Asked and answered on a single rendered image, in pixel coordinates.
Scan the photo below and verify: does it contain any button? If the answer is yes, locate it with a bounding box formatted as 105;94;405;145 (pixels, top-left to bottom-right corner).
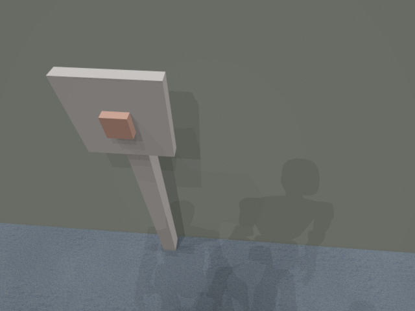
99;111;136;139

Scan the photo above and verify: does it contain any panel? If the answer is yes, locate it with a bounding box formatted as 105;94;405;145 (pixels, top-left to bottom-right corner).
46;67;178;251

